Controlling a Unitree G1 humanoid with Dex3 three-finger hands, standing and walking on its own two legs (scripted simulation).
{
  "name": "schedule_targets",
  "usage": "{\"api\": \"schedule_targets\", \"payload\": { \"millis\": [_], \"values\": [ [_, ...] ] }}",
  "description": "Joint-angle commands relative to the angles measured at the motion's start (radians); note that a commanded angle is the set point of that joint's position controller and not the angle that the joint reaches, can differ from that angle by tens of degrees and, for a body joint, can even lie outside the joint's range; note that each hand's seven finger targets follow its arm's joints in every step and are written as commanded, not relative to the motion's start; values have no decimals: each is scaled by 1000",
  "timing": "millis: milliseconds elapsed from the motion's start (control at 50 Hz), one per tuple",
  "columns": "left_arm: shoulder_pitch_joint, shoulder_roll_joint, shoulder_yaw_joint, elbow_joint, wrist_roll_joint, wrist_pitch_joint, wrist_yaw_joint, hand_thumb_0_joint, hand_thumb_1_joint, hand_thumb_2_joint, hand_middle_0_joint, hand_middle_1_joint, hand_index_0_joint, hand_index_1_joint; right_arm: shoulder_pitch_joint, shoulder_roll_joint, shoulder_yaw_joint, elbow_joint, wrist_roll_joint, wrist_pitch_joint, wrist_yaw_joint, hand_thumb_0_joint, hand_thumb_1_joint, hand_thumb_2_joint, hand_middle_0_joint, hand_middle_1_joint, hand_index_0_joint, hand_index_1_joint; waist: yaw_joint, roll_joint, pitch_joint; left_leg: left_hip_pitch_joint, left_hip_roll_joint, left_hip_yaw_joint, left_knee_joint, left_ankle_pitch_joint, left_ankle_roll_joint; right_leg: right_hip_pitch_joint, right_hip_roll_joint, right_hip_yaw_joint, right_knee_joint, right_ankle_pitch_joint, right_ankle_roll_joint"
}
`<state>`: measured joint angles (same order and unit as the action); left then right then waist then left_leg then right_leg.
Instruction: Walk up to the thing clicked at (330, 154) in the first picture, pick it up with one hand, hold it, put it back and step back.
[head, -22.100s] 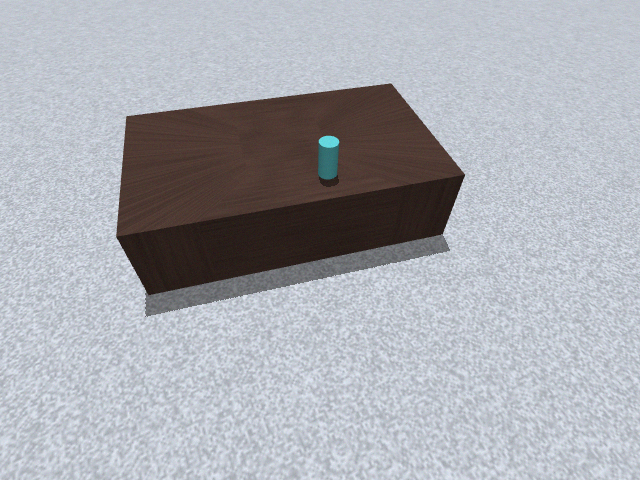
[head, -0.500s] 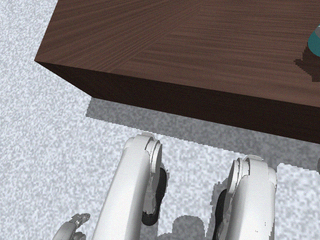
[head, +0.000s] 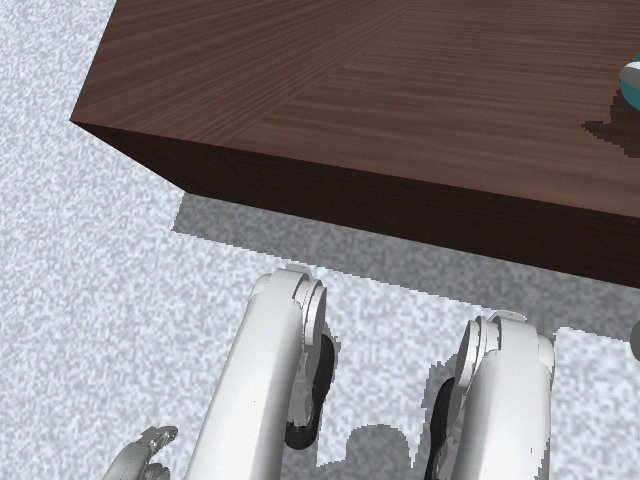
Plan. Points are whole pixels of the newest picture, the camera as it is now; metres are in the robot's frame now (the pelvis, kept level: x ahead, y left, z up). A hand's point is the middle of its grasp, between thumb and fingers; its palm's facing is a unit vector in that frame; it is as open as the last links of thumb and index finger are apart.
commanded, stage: withdraw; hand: right
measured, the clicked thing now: out of the picture +0.58 -0.26 +0.02
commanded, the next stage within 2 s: rise in 0.22 s
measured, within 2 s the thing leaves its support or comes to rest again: neither
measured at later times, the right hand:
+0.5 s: hand out of the picture +0.57 -0.37 +0.15, palm faces +0.36 +0.90 -0.26, open 16.5 cm
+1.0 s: hand out of the picture +0.43 -0.36 +0.22, palm faces +0.20 +0.95 -0.25, open 17.5 cm
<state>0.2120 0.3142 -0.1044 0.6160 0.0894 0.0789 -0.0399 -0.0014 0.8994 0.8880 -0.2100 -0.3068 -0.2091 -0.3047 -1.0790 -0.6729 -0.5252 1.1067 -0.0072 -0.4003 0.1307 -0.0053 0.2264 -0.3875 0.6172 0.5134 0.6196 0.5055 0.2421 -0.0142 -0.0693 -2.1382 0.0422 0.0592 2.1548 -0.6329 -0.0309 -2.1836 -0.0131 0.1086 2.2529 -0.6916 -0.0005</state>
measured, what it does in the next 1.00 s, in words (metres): rises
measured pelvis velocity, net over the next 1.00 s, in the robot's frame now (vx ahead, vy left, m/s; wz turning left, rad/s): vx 0.06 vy -0.02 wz -0.05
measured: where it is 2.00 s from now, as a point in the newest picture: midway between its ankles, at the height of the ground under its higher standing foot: (372, 436)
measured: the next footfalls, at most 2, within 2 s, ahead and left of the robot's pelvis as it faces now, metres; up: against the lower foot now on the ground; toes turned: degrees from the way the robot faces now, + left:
none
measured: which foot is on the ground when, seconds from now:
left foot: down 0.00-1.00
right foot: down 0.00-1.00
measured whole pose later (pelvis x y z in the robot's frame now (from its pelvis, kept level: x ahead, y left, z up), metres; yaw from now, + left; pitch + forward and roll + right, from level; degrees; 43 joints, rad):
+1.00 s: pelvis +0.06 -0.02 +0.28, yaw -3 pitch +23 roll +7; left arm 0.33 0.27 -0.06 0.59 -0.05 0.05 0.04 0.00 0.89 0.90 -0.21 -0.30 -0.20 -0.29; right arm -0.48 -0.64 -0.37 0.83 -0.03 0.20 0.19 -0.01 0.56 -0.04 0.06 0.05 0.06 0.05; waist 0.14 -0.01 -0.14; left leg -1.08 0.00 0.09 1.14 -0.46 -0.03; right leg -1.16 -0.07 0.08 1.29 -0.55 -0.01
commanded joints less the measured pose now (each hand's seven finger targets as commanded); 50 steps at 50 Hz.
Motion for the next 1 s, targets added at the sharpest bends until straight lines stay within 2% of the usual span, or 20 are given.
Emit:
{"api": "schedule_targets", "payload": {
  "millis": [0, 80, 140, 220, 240, 260, 320, 340, 380, 440, 500, 520, 540, 560, 600, 680, 780, 840, 880, 980],
  "values": [
    [221, 240, 82, -18, -3, 4, 15, 0, 917, 871, -196, -300, -206, -290, -445, -365, -56, -271, 3, -70, 3, 0, 205, -366, 445, 413, 445, 413, -10, -312, -789, 430, -32, 40, -187, 213, 65, 522, -7, -47, -283, 236, -9],
    [239, 248, 95, -9, -13, 10, 27, 0, 912, 873, -195, -297, -203, -289, -493, -448, -92, -324, 3, -35, 11, 0, 219, -349, 402, 385, 401, 385, -17, -326, -822, 485, -33, 28, -243, 165, 62, 535, -6, -57, -330, 165, -14],
    [214, 237, 87, -44, -28, 8, 38, 0, 905, 879, -197, -298, -202, -293, -518, -498, -102, -354, 1, 2, 34, 0, 263, -294, 354, 328, 350, 328, -17, -323, -875, 543, -34, 19, -276, 205, 58, 600, -11, -59, -355, 214, -15],
    [268, 235, 90, 34, -42, 7, 48, 0, 902, 880, -199, -299, -203, -295, -458, -526, -111, -189, -3, 69, 75, 0, 286, -228, 279, 248, 273, 247, -3, -296, -722, 515, -40, 27, -339, 159, 60, 589, -18, -46, -416, 180, -17],
    [266, 242, 96, 54, -42, 7, 49, 0, 896, 882, -200, -299, -203, -297, -436, -503, -95, -127, -2, 86, 91, 0, 314, -204, 245, 218, 240, 217, 8, -291, -653, 484, -42, 29, -360, 127, 61, 575, -20, -41, -432, 147, -20],
    [245, 229, 86, 12, -49, 0, 47, 0, 890, 884, -202, -299, -203, -299, -512, -514, -84, -210, 2, 81, 104, 0, 355, -198, 219, 205, 218, 204, 17, -284, -687, 493, -43, 27, -378, 127, 61, 588, -20, -36, -446, 139, -25],
    [229, 233, 80, -23, -56, -15, 46, 0, 856, 926, -211, -311, -195, -328, -517, -464, -27, -109, 4, 102, 145, 0, 421, -88, 94, 68, 91, 67, 51, -244, -670, 519, -42, 26, -412, 160, 58, 605, -22, -33, -452, 173, -31],
    [238, 222, 85, -21, -52, 13, 29, 0, 862, 923, -213, -320, -200, -333, -392, -661, -68, 12, -161, 152, 86, 0, 498, -79, 45, 58, 57, 58, -43, -281, -686, 536, -50, 9, -433, 161, 61, 684, -19, -48, -510, 208, -19],
    [260, 208, 84, -35, -54, 39, 5, 0, 874, 902, -207, -305, -200, -312, -472, -553, -11, -2, -167, 181, 21, 0, 557, -67, 44, 60, 56, 60, 1, -255, -668, 575, -51, 8, -483, 167, 58, 688, -25, -47, -534, 195, -27],
    [246, 218, 92, -61, -62, 57, -8, 0, 883, 891, -201, -298, -200, -299, -503, -642, -25, -64, -208, 215, -24, 0, 547, -66, 45, 59, 56, 59, -42, -292, -724, 615, -54, 6, -543, 134, 59, 795, -28, -26, -630, 166, -20],
    [254, 213, 96, -75, -70, 71, -13, 0, 893, 899, -199, -294, -200, -293, -469, -738, -65, -157, -226, 237, -71, 0, 487, -138, 67, 77, 67, 77, -78, -319, -826, 735, -56, 0, -598, 189, 56, 929, -37, -24, -677, 251, -16],
    [270, 207, 97, -72, -71, 79, -14, 0, 892, 857, -211, -308, -220, -299, -444, -738, -73, -171, -227, 242, -87, 0, 567, -58, 147, 147, 147, 147, -76, -309, -830, 782, -59, 0, -626, 218, 53, 956, -38, -29, -695, 285, -15],
    [288, 210, 91, -67, -52, 72, -1, 0, 894, 899, -199, -295, -200, -294, -441, -681, -35, -225, -236, 240, -85, 0, 540, -62, 67, 67, 67, 67, -31, -297, -755, 772, -57, 9, -627, 233, 57, 911, -36, -21, -698, 285, -19],
    [276, 202, 88, -62, -58, 67, 5, 0, 894, 899, -199, -294, -200, -293, -371, -690, -52, -189, -229, 244, -85, 0, 497, -87, 58, 62, 58, 62, -55, -277, -735, 804, -60, 8, -648, 240, 57, 919, -36, -25, -719, 299, -19],
    [267, 200, 87, -66, -67, 55, 21, 0, 894, 899, -199, -294, -200, -293, -285, -677, -59, -174, -203, 252, -63, 0, 510, -80, 57, 60, 57, 60, -56, -270, -701, 840, -62, 10, -699, 257, 56, 976, -41, -27, -754, 328, -17],
    [266, 203, 97, -73, -82, 38, 40, 0, 894, 899, -199, -294, -200, -293, -97, -569, -21, -143, -153, 317, 0, 0, 525, -71, 55, 57, 55, 57, -60, -272, -619, 898, -67, 24, -807, 260, 63, 1095, -50, -10, -868, 348, -12],
    [274, 196, 116, -80, -114, 0, 61, 0, 894, 899, -198, -294, -199, -292, 102, -457, 23, -317, -67, 420, 63, 0, 600, -27, 47, 44, 48, 44, -90, -294, -674, 1025, -73, 44, -912, 367, 69, 1335, -63, 20, -982, 536, -3],
    [273, 174, 117, -68, -132, -24, 76, 0, 893, 899, -198, -293, -199, -292, 184, -359, 74, -409, -24, 487, 65, 0, 597, -29, 48, 45, 48, 45, -103, -306, -624, 1079, -75, 51, -987, 397, 71, 1447, -72, 33, -1074, 600, 6],
    [273, 169, 123, -65, -136, -39, 87, 0, 893, 899, -198, -293, -199, -292, 241, -368, 61, -467, -20, 521, 49, 0, 601, -27, 47, 44, 48, 44, -119, -306, -591, 1134, -76, 48, -1049, 398, 70, 1497, -71, 32, -1140, 593, 9],
    [232, 134, 112, -81, -137, -89, 116, 0, 894, 899, -199, -295, -200, -294, 367, -227, 143, -552, -2, 597, 25, 0, 551, -55, 52, 53, 52, 53, -128, -328, -424, 1265, -69, 34, -1191, 361, 70, 1576, -66, 22, -1314, 465, 12]
  ]
}}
